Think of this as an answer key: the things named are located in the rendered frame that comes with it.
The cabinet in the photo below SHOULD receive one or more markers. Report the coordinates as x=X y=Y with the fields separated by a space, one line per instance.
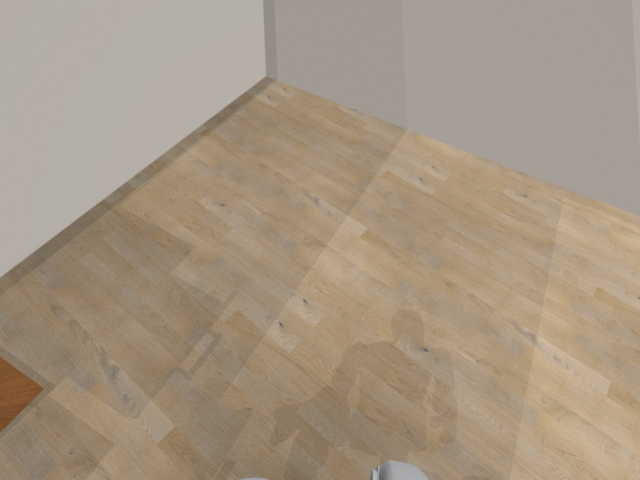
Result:
x=17 y=391

